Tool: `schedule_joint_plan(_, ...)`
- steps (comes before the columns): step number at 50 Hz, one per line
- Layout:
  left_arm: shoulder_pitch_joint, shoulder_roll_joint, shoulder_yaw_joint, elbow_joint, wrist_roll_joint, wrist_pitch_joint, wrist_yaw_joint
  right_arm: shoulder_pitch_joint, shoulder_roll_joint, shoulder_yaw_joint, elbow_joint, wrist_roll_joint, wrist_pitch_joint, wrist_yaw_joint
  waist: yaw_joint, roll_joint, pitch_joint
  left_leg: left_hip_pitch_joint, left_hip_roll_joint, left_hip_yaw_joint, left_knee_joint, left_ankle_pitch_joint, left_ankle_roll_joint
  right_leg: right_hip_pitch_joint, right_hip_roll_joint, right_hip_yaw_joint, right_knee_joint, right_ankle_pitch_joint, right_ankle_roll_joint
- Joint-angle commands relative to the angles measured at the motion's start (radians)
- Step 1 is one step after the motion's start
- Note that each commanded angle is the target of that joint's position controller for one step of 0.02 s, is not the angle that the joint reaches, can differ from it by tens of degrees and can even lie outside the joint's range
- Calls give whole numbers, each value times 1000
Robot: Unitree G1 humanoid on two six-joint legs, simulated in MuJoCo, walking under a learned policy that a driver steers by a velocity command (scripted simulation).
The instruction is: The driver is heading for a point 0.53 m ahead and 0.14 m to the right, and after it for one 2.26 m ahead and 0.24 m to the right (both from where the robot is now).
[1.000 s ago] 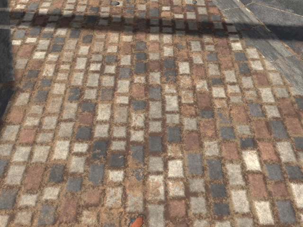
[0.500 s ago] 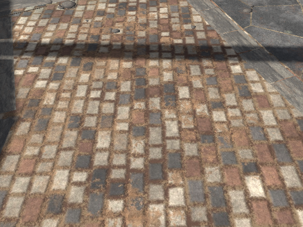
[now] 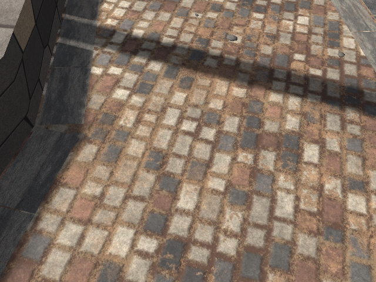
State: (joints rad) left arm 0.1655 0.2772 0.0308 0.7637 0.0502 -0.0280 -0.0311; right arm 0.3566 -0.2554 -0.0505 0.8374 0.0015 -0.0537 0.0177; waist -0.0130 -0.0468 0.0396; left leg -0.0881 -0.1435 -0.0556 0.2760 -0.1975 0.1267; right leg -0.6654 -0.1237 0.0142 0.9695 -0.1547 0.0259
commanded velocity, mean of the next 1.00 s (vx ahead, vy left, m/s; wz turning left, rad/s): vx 0.44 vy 0.00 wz -0.24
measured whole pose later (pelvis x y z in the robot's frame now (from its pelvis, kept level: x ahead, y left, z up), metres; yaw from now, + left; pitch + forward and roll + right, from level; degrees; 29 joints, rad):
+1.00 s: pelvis +0.56 -0.04 +0.00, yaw -17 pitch +1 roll -1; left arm 0.19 0.28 0.04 0.80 0.03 -0.01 0.00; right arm 0.29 -0.25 -0.02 0.85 -0.01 -0.06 0.01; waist -0.02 -0.03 0.08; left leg -0.27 -0.07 -0.05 0.38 -0.12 0.07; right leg -0.46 0.03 0.05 1.02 -0.38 0.01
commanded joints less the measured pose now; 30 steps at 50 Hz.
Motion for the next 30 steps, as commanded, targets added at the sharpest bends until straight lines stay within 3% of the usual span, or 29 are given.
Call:
schedule_joint_plan(1, -55, 61, 11, -59, -8, -5, -6, 57, -133, -27, -25, 1, -24, -6, -19, 97, 13, 29, 245, -115, -113, 457, 61, -35, 16, -56, -114, 133, -4)
schedule_joint_plan(5, -168, 45, -1, -87, -23, -13, -14, 102, -127, -16, 7, -12, -33, -15, -60, 100, 35, 127, 267, -59, -125, 543, 26, -30, 47, -88, -273, 207, -51)
schedule_joint_plan(8, -191, 51, -3, -98, -28, -19, -20, 102, -131, -10, 31, -27, -33, -30, -48, 98, 57, 194, 307, -17, -121, 654, 15, 25, 90, -97, -372, 166, -100)
schedule_joint_plan(10, -115, 70, 5, -74, -29, -19, -13, 71, -153, -11, 37, -35, -34, -42, -3, 115, 12, 229, 319, 24, -16, 964, -9, 153, 161, -120, -395, 72, -140)
schedule_joint_plan(12, 109, 110, 24, 0, -30, -25, 2, 50, -178, -16, 41, -51, -24, -51, 90, 132, -102, 259, 317, 53, 275, 1153, -31, 347, 223, -124, -428, -10, -180)
schedule_joint_plan(13, 259, 128, 35, 43, -19, -33, 11, 23, -188, -16, 32, -44, -21, -51, 169, 110, -169, 143, 297, 86, 505, 1018, -38, 554, 187, -75, -494, 32, -214)
schedule_joint_plan(14, 381, 233, 66, 58, -1, -28, 26, 38, -140, 0, -13, -22, -30, -46, 187, -34, -279, -134, 206, 143, 886, 598, -68, 821, -53, 265, -485, -13, -318)
schedule_joint_plan(15, 328, 245, 76, 60, -28, -15, 18, 90, -114, -2, -23, -12, -38, -30, 97, -214, -343, -473, -2, 72, 1175, -288, -107, 993, -229, 765, -612, 98, -461)
schedule_joint_plan(16, 230, 220, 77, 45, -57, -15, 7, 19, -141, 4, -41, -41, -44, -26, 78, -47, -237, -571, 87, -49, 1187, -219, -81, 906, -191, 685, -648, 30, -441)
schedule_joint_plan(17, 173, 173, 68, 30, -54, -13, 7, -52, -146, 7, -60, -34, -56, -19, 72, 21, -133, -586, 135, -44, 1139, -148, -83, 772, -170, 558, -677, 17, -419)
schedule_joint_plan(18, 150, 125, 56, 34, -45, -12, 10, -73, -138, 10, -68, -33, -58, -15, 38, 89, -46, -556, 172, -28, 1048, -121, -82, 636, -127, 474, -713, 73, -378)
schedule_joint_plan(20, 142, 101, 45, 49, -45, -22, 18, -69, -112, 18, -79, -54, -23, -10, -10, 80, -9, -478, 205, -17, 939, -120, -111, 495, -47, 365, -744, 178, -334)
schedule_joint_plan(23, 177, 144, 58, 61, -50, -39, 17, -89, -87, 29, -100, -57, 9, -5, -15, 35, -17, -468, 218, 26, 806, -83, -151, 433, 3, 292, -771, 249, -331)
schedule_joint_plan(26, 222, 152, 63, 68, -54, -35, 19, -235, -83, 36, -153, -52, 11, -2, 27, 13, 14, -514, 223, 52, 615, 60, -182, 431, 43, 272, -789, 231, -293)
schedule_joint_plan(30, 303, 156, 71, 81, -52, -27, 24, -365, -78, 43, -194, -41, 5, 4, 93, -10, -9, -531, 192, 54, 442, 189, -184, 544, 56, 288, -728, 306, -244)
